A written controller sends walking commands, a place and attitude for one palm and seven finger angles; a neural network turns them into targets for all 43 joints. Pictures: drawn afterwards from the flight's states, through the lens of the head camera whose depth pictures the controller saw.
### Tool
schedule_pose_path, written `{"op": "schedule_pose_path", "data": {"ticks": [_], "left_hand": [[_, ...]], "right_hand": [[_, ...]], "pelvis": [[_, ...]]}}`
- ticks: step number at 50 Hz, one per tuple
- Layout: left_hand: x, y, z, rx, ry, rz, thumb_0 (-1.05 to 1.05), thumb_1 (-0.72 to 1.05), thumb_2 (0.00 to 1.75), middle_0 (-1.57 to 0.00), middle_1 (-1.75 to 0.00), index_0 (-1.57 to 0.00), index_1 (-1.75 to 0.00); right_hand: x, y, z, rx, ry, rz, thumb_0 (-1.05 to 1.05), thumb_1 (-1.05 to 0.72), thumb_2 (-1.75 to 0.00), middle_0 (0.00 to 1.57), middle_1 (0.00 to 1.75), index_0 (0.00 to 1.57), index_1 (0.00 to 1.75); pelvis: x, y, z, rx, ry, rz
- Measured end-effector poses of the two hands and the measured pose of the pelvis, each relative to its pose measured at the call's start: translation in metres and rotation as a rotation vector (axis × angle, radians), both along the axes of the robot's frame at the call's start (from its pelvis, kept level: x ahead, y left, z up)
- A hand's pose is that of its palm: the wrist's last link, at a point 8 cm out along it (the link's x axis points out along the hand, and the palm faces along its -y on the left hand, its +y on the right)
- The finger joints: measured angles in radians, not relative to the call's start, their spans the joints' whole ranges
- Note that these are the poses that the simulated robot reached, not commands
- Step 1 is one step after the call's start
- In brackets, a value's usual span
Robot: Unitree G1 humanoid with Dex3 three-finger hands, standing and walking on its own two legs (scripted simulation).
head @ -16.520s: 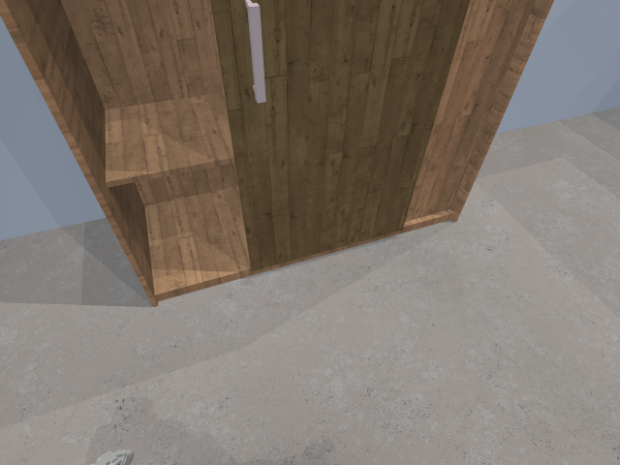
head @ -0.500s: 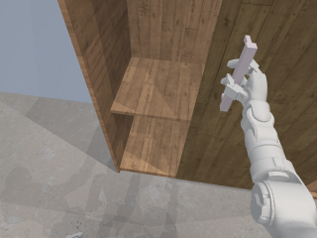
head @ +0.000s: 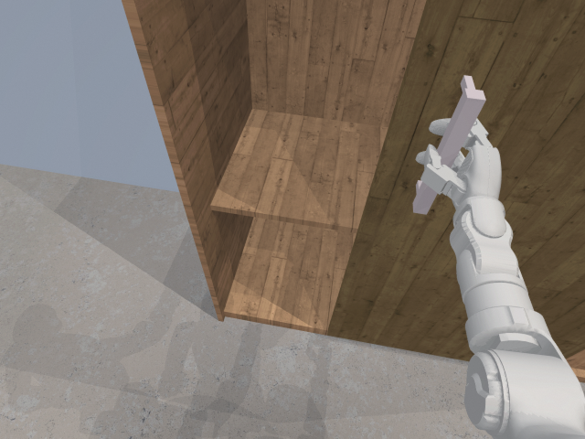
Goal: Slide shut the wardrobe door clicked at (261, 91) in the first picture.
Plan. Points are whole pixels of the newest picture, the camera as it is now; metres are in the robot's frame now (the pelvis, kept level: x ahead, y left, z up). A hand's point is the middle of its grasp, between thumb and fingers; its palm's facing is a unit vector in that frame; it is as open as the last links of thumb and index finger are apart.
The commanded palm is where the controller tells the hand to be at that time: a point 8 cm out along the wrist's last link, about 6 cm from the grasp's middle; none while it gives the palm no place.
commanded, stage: grip the handle and tug to test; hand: right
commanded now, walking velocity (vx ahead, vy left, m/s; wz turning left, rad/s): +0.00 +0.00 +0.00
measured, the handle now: (441, 151) +0.52 -0.13 +0.14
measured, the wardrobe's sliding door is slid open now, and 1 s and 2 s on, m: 0.37 0.35 0.31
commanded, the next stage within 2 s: tug the door sideways, standing still in 0.08 s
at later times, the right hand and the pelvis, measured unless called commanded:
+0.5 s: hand (428, 167) +0.46 -0.11 +0.15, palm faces +0.08 +1.00 +0.00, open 5.6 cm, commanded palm +0.44 -0.12 +0.15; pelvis +0.01 +0.00 +0.00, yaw -3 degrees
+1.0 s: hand (415, 167) +0.46 -0.09 +0.15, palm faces +0.08 +1.00 -0.04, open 5.8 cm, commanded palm +0.44 -0.09 +0.15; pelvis +0.00 +0.00 -0.01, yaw -4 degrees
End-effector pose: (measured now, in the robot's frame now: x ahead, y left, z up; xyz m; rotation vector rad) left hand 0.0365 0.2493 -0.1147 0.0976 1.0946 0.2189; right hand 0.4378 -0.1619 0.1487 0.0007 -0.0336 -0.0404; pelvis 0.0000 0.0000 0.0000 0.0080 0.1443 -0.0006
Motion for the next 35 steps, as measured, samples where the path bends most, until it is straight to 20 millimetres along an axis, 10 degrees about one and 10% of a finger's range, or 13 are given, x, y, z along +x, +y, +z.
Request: {"op": "schedule_pose_path", "data": {"ticks": [20, 35], "left_hand": [[0.076, -0.003, 0.006, 0.014, -0.062, -0.105, 0.0, 0.9, 0.9, -0.2, -0.3, -0.2, -0.3], [0.037, -0.014, -0.009, -0.027, 0.01, -0.126, 0.0, 0.9, 0.9, -0.2, -0.3, -0.2, -0.3]], "right_hand": [[0.003, 0.001, 0.0, 0.002, 0.024, -0.011, 0.0, -0.72, -0.83, 0.39, 1.4, 0.38, 1.39], [0.001, 0.007, 0.0, -0.027, 0.015, -0.056, -0.01, -0.76, -0.83, 0.35, 1.4, 0.3, 1.4]], "pelvis": [[0.017, 0.001, 0.001, 0.001, 0.005, -0.044], [0.004, -0.001, -0.004, 0.008, 0.011, -0.066]]}}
